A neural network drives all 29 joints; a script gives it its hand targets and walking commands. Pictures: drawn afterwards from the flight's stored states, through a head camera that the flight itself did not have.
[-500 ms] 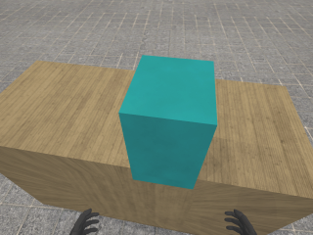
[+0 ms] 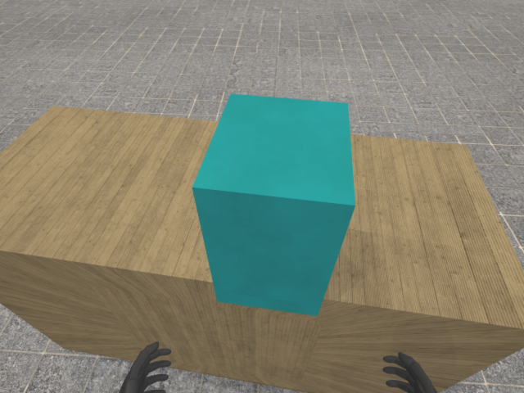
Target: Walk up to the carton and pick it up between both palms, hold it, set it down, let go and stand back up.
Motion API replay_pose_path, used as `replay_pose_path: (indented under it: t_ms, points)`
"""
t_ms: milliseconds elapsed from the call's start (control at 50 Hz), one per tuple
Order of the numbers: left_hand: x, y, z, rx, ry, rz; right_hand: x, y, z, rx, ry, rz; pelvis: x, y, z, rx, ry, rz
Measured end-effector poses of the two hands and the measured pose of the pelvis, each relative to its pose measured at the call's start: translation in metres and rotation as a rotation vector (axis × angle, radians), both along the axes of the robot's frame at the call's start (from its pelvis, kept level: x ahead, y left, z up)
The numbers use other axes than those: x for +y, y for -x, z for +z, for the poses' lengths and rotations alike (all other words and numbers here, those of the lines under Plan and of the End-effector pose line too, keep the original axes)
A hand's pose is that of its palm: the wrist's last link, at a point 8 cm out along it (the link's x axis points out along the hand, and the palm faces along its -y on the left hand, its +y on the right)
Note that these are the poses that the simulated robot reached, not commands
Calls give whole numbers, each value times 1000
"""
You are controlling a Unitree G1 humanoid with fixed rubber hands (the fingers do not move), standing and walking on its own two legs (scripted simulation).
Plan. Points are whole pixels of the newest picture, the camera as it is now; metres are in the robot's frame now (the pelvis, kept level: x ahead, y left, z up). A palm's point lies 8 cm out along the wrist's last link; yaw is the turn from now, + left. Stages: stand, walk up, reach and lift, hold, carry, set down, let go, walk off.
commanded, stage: stand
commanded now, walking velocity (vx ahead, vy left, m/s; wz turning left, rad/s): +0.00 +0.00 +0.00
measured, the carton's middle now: (276, 211) +0.38 +0.00 +0.08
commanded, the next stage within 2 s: none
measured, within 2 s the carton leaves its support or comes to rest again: neither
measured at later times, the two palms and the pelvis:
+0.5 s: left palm out of the picture -0.01 +0.24 -0.15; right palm out of the picture -0.04 -0.20 -0.15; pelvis -0.01 +0.02 -0.01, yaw -1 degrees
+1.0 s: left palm out of the picture -0.08 +0.22 -0.15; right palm out of the picture -0.08 -0.16 -0.16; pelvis -0.04 +0.04 -0.01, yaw -2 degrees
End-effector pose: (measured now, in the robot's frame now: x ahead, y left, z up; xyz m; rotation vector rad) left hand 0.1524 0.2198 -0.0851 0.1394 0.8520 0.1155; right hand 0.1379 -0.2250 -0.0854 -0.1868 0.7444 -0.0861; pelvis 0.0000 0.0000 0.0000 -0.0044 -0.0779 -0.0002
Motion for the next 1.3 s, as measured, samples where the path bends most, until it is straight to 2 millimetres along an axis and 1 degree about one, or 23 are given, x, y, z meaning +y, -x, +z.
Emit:
replay_pose_path:
  t_ms: [40,100,180,240,300,380,440,500,600,720,820,920,1080,1300]
  points:
    - [1,5,-3,-10,-21,-30,-1,4,-7,55,5,-9,1,0,-2,23,1,-2]
    - [7,25,-13,28,-37,-48,-4,21,-25,185,0,-40,3,2,-5,48,4,-2]
    - [14,62,-30,132,-36,-11,-6,57,-47,329,-14,-81,6,2,-10,68,5,-6]
    - [19,91,-41,218,-36,16,-5,87,-58,421,-20,-108,9,2,-11,76,3,-10]
    - [21,116,-49,295,-29,38,-1,116,-63,497,-25,-137,12,3,-12,79,0,-13]
    - [21,141,-56,369,-14,62,7,149,-66,574,-30,-173,17,6,-11,78,-4,-16]
    - [19,155,-59,407,-2,71,14,167,-67,613,-37,-192,20,9,-10,74,-5,-18]
    - [17,166,-61,436,12,74,23,180,-67,639,-50,-202,22,12,-8,70,-6,-20]
    - [10,182,-63,477,34,73,39,194,-70,661,-80,-206,27,17,-6,63,-7,-23]
    - [5,202,-64,526,49,75,56,202,-73,672,-111,-202,31,24,-5,57,-8,-25]
    - [3,216,-65,561,55,77,63,208,-75,681,-121,-200,34,30,-5,55,-9,-27]
    - [2,227,-65,588,57,78,65,213,-76,690,-120,-202,36,35,-5,55,-11,-30]
    - [2,234,-66,606,55,73,62,220,-76,700,-109,-209,38,41,-6,56,-13,-33]
    - [3,230,-67,598,46,61,59,224,-77,702,-105,-214,37,45,-7,61,-15,-36]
